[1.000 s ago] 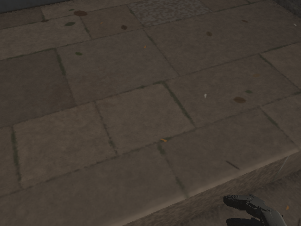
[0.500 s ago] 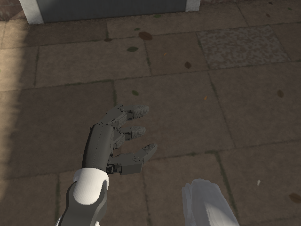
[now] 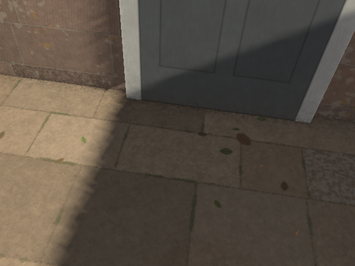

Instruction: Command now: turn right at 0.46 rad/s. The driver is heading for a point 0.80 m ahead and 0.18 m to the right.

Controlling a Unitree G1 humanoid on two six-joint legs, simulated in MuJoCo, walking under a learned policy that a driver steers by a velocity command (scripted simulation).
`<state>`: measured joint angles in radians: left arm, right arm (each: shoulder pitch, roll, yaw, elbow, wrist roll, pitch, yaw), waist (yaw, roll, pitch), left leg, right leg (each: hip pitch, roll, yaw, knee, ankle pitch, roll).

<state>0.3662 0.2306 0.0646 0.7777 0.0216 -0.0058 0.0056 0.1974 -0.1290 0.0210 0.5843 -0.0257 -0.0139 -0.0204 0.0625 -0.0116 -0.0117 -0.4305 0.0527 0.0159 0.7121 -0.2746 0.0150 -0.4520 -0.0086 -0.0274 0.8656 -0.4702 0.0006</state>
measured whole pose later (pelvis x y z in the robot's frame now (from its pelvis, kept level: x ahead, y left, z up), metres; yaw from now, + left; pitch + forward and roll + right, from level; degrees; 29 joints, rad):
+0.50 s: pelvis +0.04 -0.04 +0.01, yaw -25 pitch +1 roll +2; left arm 0.24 0.26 0.08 0.57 0.01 0.02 0.01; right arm 0.18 -0.30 -0.06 0.63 -0.03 0.01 -0.01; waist 0.02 0.05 0.03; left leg -0.60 0.05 -0.01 1.18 -0.37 -0.07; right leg -0.37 0.07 0.05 0.64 -0.28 -0.07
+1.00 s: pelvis +0.12 -0.05 +0.03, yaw -12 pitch +3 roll -1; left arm 0.17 0.28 0.06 0.62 0.02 -0.03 -0.04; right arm 0.36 -0.27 -0.09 0.68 -0.01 -0.01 0.02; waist -0.03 0.00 -0.06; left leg -0.31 -0.09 -0.17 0.46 -0.21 0.08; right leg -0.45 0.04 0.02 0.87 -0.45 0.00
